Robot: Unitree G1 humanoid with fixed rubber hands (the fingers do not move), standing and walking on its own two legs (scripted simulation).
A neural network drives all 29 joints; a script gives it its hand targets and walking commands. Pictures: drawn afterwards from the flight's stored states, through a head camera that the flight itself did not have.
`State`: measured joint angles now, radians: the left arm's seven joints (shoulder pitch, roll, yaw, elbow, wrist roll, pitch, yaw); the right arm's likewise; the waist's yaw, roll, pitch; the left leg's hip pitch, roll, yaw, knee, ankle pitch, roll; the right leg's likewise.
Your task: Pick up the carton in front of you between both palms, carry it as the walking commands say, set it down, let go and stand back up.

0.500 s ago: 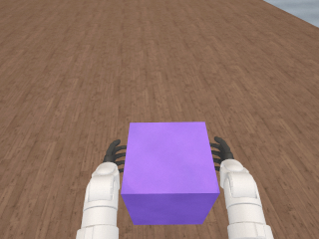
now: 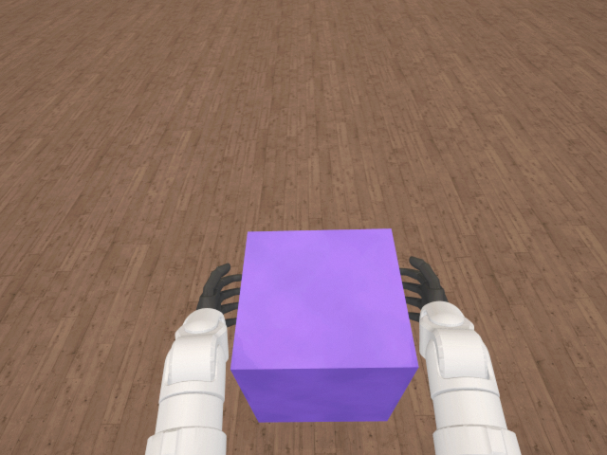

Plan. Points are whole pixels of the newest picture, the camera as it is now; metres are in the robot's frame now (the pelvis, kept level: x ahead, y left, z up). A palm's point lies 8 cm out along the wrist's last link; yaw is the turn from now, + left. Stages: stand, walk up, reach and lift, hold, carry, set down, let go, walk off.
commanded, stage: hold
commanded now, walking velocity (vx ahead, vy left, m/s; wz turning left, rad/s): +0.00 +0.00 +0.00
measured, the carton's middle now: (321, 331) +0.31 +0.01 -0.05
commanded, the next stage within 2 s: set down in 0.32 s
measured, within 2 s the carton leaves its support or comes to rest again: neither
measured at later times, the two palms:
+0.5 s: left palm (224, 314) +0.29 +0.13 +0.04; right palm (443, 296) +0.31 -0.16 +0.04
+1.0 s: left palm (258, 333) +0.36 +0.12 -0.15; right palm (421, 333) +0.36 -0.18 -0.15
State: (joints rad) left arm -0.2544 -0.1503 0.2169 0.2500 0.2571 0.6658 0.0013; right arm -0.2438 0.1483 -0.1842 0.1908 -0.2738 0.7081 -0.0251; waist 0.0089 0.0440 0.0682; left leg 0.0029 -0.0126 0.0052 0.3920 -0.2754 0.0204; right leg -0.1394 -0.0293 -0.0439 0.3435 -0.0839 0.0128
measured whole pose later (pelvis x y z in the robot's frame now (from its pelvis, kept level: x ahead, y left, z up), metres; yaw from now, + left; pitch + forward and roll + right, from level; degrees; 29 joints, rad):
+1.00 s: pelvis -0.03 -0.01 -0.07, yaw +5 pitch +26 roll +1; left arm -0.67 -0.14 0.39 0.58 0.25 0.13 0.05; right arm -0.63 0.12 -0.45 0.47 -0.29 0.17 0.01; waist -0.07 0.06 0.09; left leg -0.97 -0.10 -0.09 0.91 -0.38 0.00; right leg -1.08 0.02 0.07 0.84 -0.20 0.02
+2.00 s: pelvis -0.08 -0.02 -0.30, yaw +9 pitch +47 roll +4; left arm -1.41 0.13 0.32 0.93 0.16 0.28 0.10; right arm -1.22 -0.05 -0.60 0.63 -0.24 0.33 -0.04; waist -0.17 0.09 0.07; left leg -2.03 -0.19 -0.04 1.82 -0.61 -0.05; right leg -2.15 0.07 0.11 1.73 -0.40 0.07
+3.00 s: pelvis -0.09 -0.01 -0.38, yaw +10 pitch +39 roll -4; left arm -1.73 0.29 -0.03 1.20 -0.04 0.23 0.12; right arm -1.43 -0.20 -0.63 0.86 -0.15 0.25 0.05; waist -0.24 0.09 0.44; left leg -2.18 -0.22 -0.05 2.17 -0.67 -0.02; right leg -2.23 -0.04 0.02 2.04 -0.49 0.06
